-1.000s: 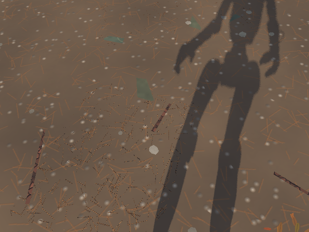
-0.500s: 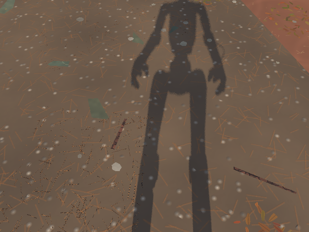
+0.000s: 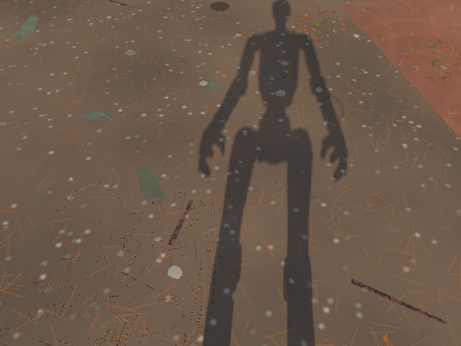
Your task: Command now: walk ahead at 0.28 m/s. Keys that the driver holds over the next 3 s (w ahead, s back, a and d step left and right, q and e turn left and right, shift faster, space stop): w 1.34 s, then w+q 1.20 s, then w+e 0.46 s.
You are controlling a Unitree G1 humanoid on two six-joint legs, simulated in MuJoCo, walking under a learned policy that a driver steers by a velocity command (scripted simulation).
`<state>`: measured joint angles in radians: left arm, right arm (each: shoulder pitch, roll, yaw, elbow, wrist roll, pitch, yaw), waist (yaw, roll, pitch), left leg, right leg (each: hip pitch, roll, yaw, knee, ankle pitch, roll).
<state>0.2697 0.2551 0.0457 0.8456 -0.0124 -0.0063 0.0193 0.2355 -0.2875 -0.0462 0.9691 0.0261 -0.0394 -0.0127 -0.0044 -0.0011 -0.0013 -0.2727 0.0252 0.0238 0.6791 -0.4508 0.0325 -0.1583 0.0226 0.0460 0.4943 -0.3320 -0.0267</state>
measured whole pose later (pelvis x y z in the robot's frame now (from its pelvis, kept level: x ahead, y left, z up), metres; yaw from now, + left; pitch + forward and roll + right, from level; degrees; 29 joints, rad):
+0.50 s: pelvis +0.20 +0.01 -0.01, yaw +0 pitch +2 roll +0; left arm -0.06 0.23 0.03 0.72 -0.03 -0.08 -0.05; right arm 0.48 -0.24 -0.03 1.03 0.01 -0.06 -0.01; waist -0.11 -0.02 0.05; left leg 0.21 -0.01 0.02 0.15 -0.39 0.02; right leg -0.57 -0.02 -0.04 0.51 0.00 -0.05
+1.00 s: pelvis +0.50 +0.02 +0.00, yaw +1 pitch +2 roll -3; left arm 0.36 0.28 0.05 0.97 -0.02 -0.08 0.00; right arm 0.04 -0.26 -0.03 0.81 0.01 -0.08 0.03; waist 0.08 0.04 0.02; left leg -0.59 0.09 -0.02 0.53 0.03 0.01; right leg 0.05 0.06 -0.04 0.22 -0.30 -0.02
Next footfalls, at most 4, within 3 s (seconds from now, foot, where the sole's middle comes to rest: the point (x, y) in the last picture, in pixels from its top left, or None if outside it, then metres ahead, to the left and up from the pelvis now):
0.54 right None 0.42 -0.10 -0.77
1.06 left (190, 290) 0.71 0.15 -0.77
1.58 right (259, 213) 1.02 -0.08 -0.77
2.12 left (175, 172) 1.22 0.24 -0.77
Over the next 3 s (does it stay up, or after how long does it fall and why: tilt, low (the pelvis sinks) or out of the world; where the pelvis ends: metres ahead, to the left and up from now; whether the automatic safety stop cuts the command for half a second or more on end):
stays up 1.53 0.32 0.01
